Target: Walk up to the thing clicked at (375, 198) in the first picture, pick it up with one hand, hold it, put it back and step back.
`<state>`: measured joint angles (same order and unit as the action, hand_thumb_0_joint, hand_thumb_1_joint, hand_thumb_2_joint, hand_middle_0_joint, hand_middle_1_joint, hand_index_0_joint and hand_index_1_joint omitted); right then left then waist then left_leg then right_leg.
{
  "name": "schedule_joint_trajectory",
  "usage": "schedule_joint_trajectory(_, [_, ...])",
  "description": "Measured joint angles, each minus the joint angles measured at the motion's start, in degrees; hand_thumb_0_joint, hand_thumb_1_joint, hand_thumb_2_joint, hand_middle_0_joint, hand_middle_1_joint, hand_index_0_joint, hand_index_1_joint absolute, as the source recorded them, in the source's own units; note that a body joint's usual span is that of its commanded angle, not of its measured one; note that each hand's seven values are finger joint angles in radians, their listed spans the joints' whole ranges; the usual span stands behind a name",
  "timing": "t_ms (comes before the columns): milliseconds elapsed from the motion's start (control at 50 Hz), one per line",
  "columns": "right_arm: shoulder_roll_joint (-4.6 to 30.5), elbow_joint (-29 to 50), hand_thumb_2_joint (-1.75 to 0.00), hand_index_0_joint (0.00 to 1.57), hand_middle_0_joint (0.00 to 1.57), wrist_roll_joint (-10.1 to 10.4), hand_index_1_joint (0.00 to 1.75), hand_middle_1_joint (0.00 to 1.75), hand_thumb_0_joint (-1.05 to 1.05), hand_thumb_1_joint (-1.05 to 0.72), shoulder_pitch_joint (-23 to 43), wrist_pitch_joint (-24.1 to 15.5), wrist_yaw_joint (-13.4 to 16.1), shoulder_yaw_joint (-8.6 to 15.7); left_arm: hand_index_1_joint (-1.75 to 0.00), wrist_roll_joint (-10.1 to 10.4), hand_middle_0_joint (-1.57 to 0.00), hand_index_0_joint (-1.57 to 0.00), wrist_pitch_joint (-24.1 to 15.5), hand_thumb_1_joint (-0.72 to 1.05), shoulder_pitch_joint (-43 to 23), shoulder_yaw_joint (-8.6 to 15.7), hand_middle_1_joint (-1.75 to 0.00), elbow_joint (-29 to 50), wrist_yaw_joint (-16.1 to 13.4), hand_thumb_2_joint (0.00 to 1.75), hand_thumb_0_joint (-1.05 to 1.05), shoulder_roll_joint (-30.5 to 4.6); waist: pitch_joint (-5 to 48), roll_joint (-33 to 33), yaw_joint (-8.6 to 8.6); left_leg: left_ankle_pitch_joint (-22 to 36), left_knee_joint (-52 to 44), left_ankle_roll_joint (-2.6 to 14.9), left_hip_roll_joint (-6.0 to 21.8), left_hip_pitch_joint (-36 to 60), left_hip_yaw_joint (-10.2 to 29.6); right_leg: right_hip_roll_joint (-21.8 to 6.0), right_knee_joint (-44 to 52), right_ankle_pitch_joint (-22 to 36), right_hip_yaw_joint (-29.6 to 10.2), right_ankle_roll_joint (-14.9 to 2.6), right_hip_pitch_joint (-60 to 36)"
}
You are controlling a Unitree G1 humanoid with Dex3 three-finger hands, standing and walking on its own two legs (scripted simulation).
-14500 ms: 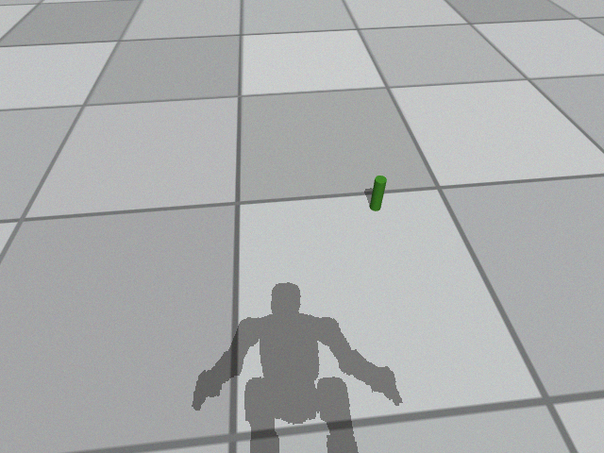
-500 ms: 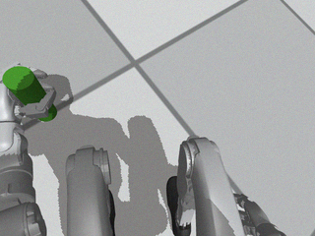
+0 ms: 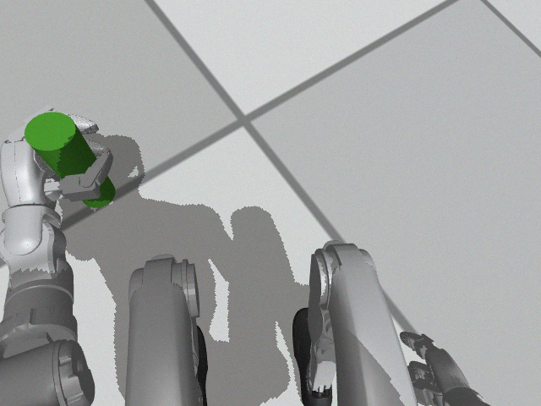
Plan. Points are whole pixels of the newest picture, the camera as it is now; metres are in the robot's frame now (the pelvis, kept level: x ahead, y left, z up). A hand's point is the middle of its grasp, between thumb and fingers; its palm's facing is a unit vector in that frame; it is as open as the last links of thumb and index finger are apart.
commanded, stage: settle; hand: left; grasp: from the side
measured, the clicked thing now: (78, 167) +0.45 +0.26 -0.04
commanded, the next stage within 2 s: lift in 0.20 s
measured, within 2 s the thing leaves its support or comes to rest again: neither
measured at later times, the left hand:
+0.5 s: hand (81, 154) +0.45 +0.24 -0.01, palm faces +0.13 -0.99 -0.06, open 6.9 cm
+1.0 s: hand (35, 127) +0.42 +0.23 +0.11, palm faces +0.12 -0.99 -0.06, open 6.9 cm
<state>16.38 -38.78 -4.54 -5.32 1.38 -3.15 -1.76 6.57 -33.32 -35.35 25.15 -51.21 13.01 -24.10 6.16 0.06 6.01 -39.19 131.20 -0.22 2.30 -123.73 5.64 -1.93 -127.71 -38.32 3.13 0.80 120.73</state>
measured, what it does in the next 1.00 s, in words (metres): rises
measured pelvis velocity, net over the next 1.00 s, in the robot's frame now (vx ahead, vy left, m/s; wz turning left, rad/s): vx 0.01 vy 0.00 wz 0.03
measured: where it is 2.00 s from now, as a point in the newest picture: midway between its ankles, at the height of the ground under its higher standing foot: (254, 387)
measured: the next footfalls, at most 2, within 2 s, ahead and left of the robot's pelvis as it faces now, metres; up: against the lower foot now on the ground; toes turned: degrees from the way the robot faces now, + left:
none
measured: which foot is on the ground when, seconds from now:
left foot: down 0.00-1.00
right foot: down 0.00-1.00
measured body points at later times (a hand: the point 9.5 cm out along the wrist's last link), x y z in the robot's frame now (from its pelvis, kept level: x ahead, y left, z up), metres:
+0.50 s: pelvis +0.00 +0.00 +0.02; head +0.20 +0.04 +0.42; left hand +0.43 +0.29 +0.00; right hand +0.11 -0.27 -0.11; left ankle +0.09 +0.13 -0.33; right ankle +0.10 -0.13 -0.33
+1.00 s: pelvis +0.01 +0.00 +0.11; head +0.20 +0.03 +0.52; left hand +0.41 +0.28 +0.12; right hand +0.17 -0.25 -0.02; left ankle +0.09 +0.13 -0.33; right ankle +0.10 -0.13 -0.33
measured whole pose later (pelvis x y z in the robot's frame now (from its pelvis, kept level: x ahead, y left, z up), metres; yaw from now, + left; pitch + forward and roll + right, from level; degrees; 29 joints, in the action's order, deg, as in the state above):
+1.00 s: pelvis +0.01 +0.00 +0.11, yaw +2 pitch +32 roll -4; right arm 14.8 -36.2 0.4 -6.8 -0.3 0.1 0.7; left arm 9.9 -23.3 -22.7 18.2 -29.4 10.3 -18.0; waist 9.9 -1.2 2.9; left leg -38.4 111.6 -0.2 2.6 -105.9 3.2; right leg -2.1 -109.0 -37.7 2.4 0.8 103.7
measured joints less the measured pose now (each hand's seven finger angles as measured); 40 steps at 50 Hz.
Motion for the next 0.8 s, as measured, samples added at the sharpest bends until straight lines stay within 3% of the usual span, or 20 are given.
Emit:
schedule_joint_trajectory(400, [-0.62,-1.04,-0.90,0.20,0.20,0.08,0.30,0.29,0.00,-0.90,-1.43,-0.34,-0.11,0.13,-1.01,-1.17,-0.93,-0.90,-0.43,0.03,-1.42,-0.53,-1.01,-2.02,-1.13,1.05,0.03,0.18,0.54,-0.07,0.56,0.42,-2.60,0.27,-0.05,1.65,-0.92,-0.12,2.26,0.26,-0.67,0.21,-1.47])
schedule_joint_trajectory(620, [-0.81,-0.61,-0.90,0.20,0.20,1.48,0.30,0.29,0.00,-0.92,-2.32,-0.53,0.75,0.86,-1.01,0.94,-0.93,-0.90,1.70,0.03,1.62,-1.31,-1.01,2.95,0.72,1.05,0.03,1.71,1.75,-0.75,-0.17,0.22,-5.33,0.09,-0.04,4.23,-1.36,-0.20,4.59,-0.06,-0.87,0.03,-3.71])
schedule_joint_trajectory(800, [-1.03,0.73,-0.90,0.20,0.20,3.14,0.30,0.29,0.01,-0.91,-2.22,-1.14,1.92,1.69,-1.00,2.46,-0.93,-0.90,5.35,0.03,5.92,-3.74,-1.01,10.55,0.25,1.05,0.03,3.64,3.31,-1.30,-1.57,0.31,-10.91,0.07,0.14,9.09,-1.86,-0.18,10.03,0.08,-0.88,-0.03,-8.37])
